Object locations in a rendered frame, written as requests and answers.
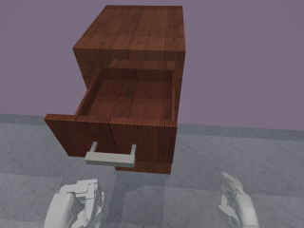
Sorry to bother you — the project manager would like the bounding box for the right robot hand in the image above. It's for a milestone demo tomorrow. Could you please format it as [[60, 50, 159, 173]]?
[[218, 171, 259, 228]]

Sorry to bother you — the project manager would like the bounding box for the handle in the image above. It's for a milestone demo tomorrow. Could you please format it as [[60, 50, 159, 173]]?
[[85, 142, 137, 168]]

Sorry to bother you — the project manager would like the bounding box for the left robot hand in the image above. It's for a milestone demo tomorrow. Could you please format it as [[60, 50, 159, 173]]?
[[43, 179, 106, 228]]

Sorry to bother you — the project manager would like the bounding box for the drawer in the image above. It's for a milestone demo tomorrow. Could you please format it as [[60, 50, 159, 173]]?
[[44, 66, 178, 164]]

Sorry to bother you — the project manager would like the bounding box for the cabinet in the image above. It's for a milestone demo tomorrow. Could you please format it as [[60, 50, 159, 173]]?
[[72, 5, 186, 175]]

